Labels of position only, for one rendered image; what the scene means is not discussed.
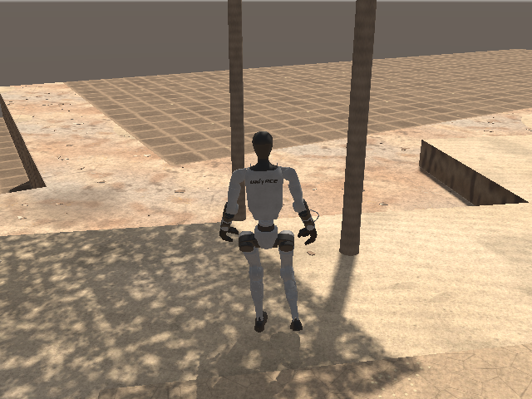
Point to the robot right hand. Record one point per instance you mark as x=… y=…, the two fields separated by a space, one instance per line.
x=304 y=232

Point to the right robot forearm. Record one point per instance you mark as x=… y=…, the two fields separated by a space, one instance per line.
x=306 y=217

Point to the right robot upper arm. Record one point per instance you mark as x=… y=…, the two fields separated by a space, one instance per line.
x=294 y=187

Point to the robot left shin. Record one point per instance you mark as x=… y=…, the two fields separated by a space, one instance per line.
x=257 y=292

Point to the left robot forearm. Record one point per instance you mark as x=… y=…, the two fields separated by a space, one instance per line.
x=226 y=220

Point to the robot left hand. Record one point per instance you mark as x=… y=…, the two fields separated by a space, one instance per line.
x=223 y=235

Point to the humanoid robot torso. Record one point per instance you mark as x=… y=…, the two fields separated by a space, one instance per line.
x=265 y=200

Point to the left robot upper arm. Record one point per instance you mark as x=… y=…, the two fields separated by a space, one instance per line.
x=237 y=177

